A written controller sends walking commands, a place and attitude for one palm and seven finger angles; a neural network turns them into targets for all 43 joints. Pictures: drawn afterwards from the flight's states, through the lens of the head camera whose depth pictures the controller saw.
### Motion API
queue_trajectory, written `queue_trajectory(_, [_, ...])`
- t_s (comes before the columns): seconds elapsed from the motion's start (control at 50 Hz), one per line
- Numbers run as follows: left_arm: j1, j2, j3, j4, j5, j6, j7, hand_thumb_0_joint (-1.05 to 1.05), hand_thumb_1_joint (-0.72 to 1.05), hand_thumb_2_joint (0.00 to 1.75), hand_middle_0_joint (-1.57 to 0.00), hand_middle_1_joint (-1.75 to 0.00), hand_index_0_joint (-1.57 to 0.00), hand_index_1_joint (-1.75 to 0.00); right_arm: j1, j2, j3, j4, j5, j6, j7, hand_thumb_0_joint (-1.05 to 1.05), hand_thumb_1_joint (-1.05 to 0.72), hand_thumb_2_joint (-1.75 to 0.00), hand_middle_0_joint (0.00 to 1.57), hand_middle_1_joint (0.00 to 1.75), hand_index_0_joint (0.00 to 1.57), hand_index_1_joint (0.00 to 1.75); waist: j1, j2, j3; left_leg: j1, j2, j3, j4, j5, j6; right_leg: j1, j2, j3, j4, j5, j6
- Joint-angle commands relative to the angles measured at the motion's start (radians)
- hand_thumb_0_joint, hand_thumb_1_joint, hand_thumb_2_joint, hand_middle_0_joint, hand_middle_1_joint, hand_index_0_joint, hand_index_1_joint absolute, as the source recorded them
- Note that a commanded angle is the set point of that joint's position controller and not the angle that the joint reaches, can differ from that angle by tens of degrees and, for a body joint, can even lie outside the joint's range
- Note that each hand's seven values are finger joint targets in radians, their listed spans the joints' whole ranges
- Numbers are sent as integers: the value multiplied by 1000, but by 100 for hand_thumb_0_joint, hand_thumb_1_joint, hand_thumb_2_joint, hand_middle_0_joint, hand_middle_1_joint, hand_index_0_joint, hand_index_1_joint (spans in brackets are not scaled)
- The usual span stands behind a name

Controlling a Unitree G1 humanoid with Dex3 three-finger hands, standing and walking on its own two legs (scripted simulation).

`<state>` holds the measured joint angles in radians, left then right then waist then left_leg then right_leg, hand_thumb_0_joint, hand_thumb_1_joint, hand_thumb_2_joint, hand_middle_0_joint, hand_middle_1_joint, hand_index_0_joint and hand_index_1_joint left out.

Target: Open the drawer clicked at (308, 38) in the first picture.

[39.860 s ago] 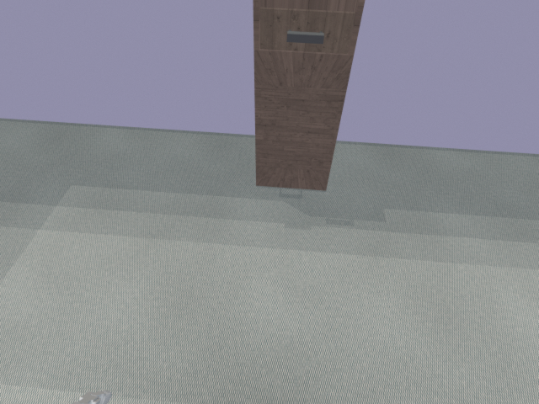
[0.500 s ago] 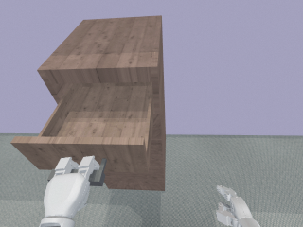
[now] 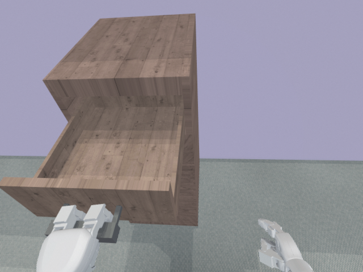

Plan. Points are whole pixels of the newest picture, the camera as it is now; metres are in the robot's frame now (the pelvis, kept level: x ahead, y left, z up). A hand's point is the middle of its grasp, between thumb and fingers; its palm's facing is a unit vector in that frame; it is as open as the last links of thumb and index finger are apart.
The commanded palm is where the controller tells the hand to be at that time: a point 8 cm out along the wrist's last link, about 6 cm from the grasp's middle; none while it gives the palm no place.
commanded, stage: pull the drawer open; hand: left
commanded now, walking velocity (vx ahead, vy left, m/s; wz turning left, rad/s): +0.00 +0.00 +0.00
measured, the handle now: (87, 219) +0.20 +0.22 +0.06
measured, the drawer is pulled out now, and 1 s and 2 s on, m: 0.28 0.30 0.28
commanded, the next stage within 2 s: open the thumb to release the handle in 0.22 s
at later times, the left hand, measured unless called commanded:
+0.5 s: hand (78, 259) +0.13 +0.21 +0.04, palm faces +0.07 -0.11 -0.99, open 6.6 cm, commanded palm +0.09 +0.21 +0.10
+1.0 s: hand (79, 259) +0.13 +0.21 +0.04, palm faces +0.06 -0.15 -0.99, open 13.3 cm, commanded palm +0.11 +0.21 +0.10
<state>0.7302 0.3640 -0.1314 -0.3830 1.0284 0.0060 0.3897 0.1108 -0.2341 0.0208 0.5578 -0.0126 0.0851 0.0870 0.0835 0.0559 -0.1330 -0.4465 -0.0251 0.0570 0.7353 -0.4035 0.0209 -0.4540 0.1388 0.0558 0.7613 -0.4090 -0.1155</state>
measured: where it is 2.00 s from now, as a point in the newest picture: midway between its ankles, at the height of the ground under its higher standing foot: outside the picture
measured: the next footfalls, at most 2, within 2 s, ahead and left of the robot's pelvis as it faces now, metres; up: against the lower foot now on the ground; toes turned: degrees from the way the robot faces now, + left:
none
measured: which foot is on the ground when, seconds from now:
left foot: down 0.00-1.00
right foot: down 0.00-1.00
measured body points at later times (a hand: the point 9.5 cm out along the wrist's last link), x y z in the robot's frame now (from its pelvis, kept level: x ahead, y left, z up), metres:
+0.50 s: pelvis -0.01 +0.00 +0.00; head +0.00 -0.04 +0.44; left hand +0.12 +0.22 +0.10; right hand +0.21 -0.20 -0.10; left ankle -0.02 +0.11 -0.71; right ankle -0.02 -0.05 -0.71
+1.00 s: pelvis -0.01 +0.01 +0.00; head +0.00 -0.02 +0.45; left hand +0.12 +0.22 +0.10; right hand +0.21 -0.18 -0.09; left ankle -0.02 +0.11 -0.71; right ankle -0.02 -0.05 -0.71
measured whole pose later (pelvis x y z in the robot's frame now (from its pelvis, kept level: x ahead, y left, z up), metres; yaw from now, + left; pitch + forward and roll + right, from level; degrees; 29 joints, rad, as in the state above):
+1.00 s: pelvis -0.01 +0.01 +0.00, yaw +2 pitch +6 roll +1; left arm 0.65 0.34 -0.15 -0.35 1.05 0.03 0.37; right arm 0.14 -0.24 0.00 0.55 -0.03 0.07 0.06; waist 0.11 0.06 -0.11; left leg -0.47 -0.04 0.03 0.77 -0.40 0.04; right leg -0.46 0.12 0.03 0.77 -0.41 -0.10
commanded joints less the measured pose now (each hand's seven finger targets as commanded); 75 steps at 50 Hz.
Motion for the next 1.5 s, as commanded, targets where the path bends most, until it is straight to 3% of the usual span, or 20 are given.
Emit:
queue_trajectory(0.0, [173, 98, 96, -151, -20, 13, 42, 0, 90, 90, -40, -135, -40, -135, -158, -81, -29, -185, 6, -59, 0, 0, -90, -90, 20, 30, 20, 30, 34, -85, -49, 50, -24, -76, -11, 273, -2, 53, -97, 191, -135, 486, 68])
queue_trajectory(0.12, [245, 115, 125, -158, -32, 5, 63, 0, 90, 90, -40, -135, -40, -135, -155, -80, -28, -193, 7, -64, 2, 0, -90, -90, 20, 30, 20, 30, 39, -99, -68, 46, -22, -76, 1, 285, -5, 73, -103, 196, -127, 552, 71])
queue_trajectory(0.28, [282, 103, 112, -183, -20, -5, 82, 0, 90, 90, -40, -135, -40, -135, -150, -82, -35, -203, 2, -67, 10, 0, -90, -90, 20, 30, 20, 30, 40, -92, -45, 45, -18, -76, 13, 269, -2, 25, -99, 191, -126, 474, 66])
queue_trajectory(0.3, [-69, 173, 163, -136, 27, 7, 89, 0, 90, 90, -40, -135, -40, -135, -145, -101, -34, -146, -16, -48, -7, 0, -90, -90, 20, 30, 20, 30, -29, -120, -2, 21, -32, -91, 21, 200, 5, -62, -96, 202, -140, 376, 65])
queue_trajectory(0.32, [-97, 157, 170, -153, 33, 10, 94, 0, 83, 87, -40, -134, -40, -134, -146, -90, -45, -160, -25, -51, -22, 0, -90, -90, 20, 30, 20, 30, -4, -98, -7, 50, -33, -88, 19, 172, 9, -62, -92, 218, -173, 289, 60])
queue_trajectory(0.36, [-35, 123, 154, -93, 38, 15, 96, 0, 69, 81, -38, -133, -38, -133, -134, -78, -49, -169, -23, -66, -29, 0, -90, -90, 20, 30, 20, 30, 8, -85, -7, 71, -36, -82, 26, 142, 13, -82, -95, 212, -191, 195, 56])
queue_trajectory(0.44, [-64, 109, 115, -148, -29, 19, 52, 0, 41, 69, -36, -130, -36, -130, -147, -82, -52, -173, -7, -64, -47, 0, -90, -90, 20, 30, 20, 30, 17, -87, -118, 94, -44, -87, 0, 196, 21, 36, -104, 198, -170, 342, 67])
queue_trajectory(0.5, [-42, 115, 92, -119, -35, 23, 18, 0, 20, 60, -35, -127, -35, -127, -150, -82, -39, -163, -1, -66, -52, 0, -90, -90, 20, 30, 20, 30, 12, -95, -73, 85, -39, -87, -12, 217, 19, 37, -108, 189, -176, 389, 74])
queue_trajectory(0.6, [-47, 129, 97, -94, 2, 18, 2, 0, -15, 45, -32, -124, -32, -124, -154, -83, -27, -168, -6, -67, -49, 0, -90, -90, 20, 30, 20, 30, 19, -93, 3, 65, -32, -81, -15, 179, 14, -14, -104, 198, -205, 267, 67])
queue_trajectory(0.7, [-58, 117, 95, -122, -6, 17, -7, 0, -50, 30, -30, -120, -30, -120, -143, -83, -32, -176, -7, -67, -47, 0, -90, -90, 20, 30, 20, 30, 21, -66, -19, 92, -30, -83, -18, 180, 14, -12, -101, 197, -208, 234, 61])
queue_trajectory(0.86, [-37, 103, 86, -130, 1, 7, 0, 0, -50, 30, -30, -120, -30, -120, -130, -78, -36, -184, -8, -71, -39, 0, -90, -90, 20, 30, 20, 30, 23, -88, -31, 102, -22, -88, -13, 202, 13, -31, -88, 173, -182, 252, 54])
queue_trajectory(0.88, [-51, 96, 75, -131, 7, 6, 2, 0, -50, 30, -30, -120, -30, -120, -125, -80, -35, -183, -10, -70, -36, 0, -90, -90, 20, 30, 20, 30, 17, -90, -33, 99, -23, -91, -11, 207, 13, -35, -89, 166, -174, 263, 56])
queue_trajectory(0.9, [-92, 33, 2, -111, 17, 12, -3, 0, -50, 30, -30, -120, -30, -120, -123, -77, -36, -178, -15, -67, -30, 0, -90, -90, 20, 30, 20, 30, -2, -88, -6, 96, -23, -96, -10, 201, 13, -68, -87, 147, -166, 239, 55])
queue_trajectory(0.92, [-133, 36, 6, -112, 13, 17, -8, 0, -50, 30, -30, -120, -30, -120, -127, -77, -38, -181, -9, -66, -28, 0, -90, -90, 20, 30, 20, 30, -12, -96, -14, 101, -18, -98, -8, 198, 15, -74, -87, 142, -172, 221, 55])
queue_trajectory(0.96, [-164, 76, 37, -124, 29, 21, -1, 0, -50, 30, -30, -120, -30, -120, -121, -79, -43, -178, -14, -64, -35, 0, -90, -90, 20, 30, 20, 30, 0, -76, -29, 111, -17, -92, -6, 176, 15, -84, -84, 158, -178, 175, 51])
queue_trajectory(1.14, [-269, 24, -48, -100, 44, 59, -10, 0, -50, 30, -30, -120, -30, -120, -126, -72, -33, -175, -6, -63, -37, 0, -90, -90, 20, 30, 20, 30, -11, -95, -41, 120, -8, -106, -18, 178, 18, -94, -80, 113, -159, 142, 53])
queue_trajectory(1.22, [-347, 52, -31, -88, 31, 77, -27, 0, -50, 30, -30, -120, -30, -120, -157, -71, -27, -166, 3, -55, -51, 0, -90, -90, 20, 30, 20, 30, -12, -111, -32, 126, -13, -107, -35, 154, 22, -70, -84, 120, -191, 120, 57])
queue_trajectory(1.34, [-354, 87, -19, -206, 13, 92, -62, 0, -50, 30, -30, -120, -30, -120, -154, -62, -18, -177, 2, -55, -55, 0, -90, -90, 20, 30, 20, 30, 10, -47, -88, 187, -7, -103, -53, 214, 26, -20, -87, 112, -193, 151, 53])
queue_trajectory(1.42, [-349, 130, 29, -275, -15, 89, -83, 0, -50, 30, -30, -120, -30, -120, -179, -69, -13, -184, 8, -46, -58, 0, -90, -90, 20, 30, 20, 30, 13, -25, -68, 202, -6, -103, -71, 245, 21, 10, -84, 129, -221, 196, 49])
queue_trajectory(1.48, [-338, 98, -5, -323, 1, 93, -94, 0, -50, 30, -30, -120, -30, -120, -160, -67, -17, -192, -2, -43, -46, 0, -90, -90, 20, 30, 20, 30, 17, 25, -38, 219, 5, -102, -73, 251, 17, -28, -79, 120, -221, 138, 41])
